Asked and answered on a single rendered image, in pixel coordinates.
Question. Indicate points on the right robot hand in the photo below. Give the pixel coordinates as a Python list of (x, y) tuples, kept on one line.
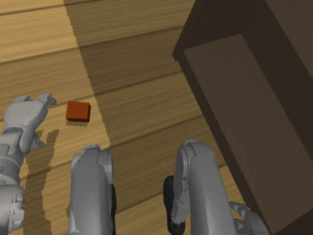
[(253, 225)]

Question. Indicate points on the right robot foot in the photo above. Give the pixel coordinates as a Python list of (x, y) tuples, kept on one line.
[(168, 196)]

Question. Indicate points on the small box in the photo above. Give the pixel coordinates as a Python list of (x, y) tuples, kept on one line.
[(78, 111)]

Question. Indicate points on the left robot arm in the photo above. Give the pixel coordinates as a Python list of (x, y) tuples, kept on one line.
[(15, 144)]

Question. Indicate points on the left robot hand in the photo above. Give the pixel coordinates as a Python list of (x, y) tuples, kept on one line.
[(30, 113)]

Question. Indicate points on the bookshelf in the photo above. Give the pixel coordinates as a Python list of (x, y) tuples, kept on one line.
[(249, 64)]

